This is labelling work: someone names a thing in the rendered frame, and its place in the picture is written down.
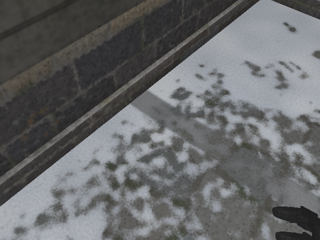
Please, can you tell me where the right robot hand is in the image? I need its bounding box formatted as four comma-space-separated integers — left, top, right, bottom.
272, 206, 320, 240

